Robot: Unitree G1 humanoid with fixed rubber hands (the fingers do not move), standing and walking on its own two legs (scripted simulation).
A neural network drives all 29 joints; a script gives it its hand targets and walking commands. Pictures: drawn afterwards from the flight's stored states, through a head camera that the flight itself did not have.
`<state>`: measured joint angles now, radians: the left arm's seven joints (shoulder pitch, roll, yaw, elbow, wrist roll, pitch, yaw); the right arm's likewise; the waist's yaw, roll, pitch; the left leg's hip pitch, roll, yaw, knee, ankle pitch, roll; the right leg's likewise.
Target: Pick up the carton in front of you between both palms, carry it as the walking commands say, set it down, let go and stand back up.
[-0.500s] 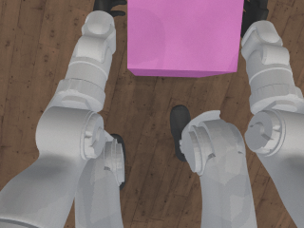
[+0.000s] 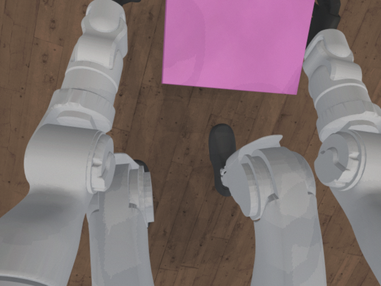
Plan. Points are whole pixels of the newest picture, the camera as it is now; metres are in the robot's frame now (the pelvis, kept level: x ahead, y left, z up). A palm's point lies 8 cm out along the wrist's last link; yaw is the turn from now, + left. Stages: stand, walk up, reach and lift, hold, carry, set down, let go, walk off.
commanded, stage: set down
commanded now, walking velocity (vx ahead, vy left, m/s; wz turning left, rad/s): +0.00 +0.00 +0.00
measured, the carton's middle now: (219, 34) +0.50 -0.11 -0.25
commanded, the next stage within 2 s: let go in 1.20 s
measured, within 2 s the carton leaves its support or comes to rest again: neither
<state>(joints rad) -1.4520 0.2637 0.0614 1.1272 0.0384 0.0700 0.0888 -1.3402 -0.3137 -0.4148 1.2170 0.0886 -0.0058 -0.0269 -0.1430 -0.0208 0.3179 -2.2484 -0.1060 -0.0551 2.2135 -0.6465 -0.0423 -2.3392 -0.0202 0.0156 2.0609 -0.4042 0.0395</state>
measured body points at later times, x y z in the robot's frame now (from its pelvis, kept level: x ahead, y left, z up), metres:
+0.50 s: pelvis +0.01 +0.00 +0.05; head +0.34 -0.03 +0.35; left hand +0.58 +0.08 -0.08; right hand +0.48 -0.29 -0.08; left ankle +0.09 +0.12 -0.34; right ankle +0.15 -0.13 -0.34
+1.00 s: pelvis +0.03 -0.01 +0.18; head +0.34 -0.03 +0.51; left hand +0.59 +0.09 +0.07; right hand +0.48 -0.30 +0.07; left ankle +0.09 +0.12 -0.34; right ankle +0.15 -0.13 -0.34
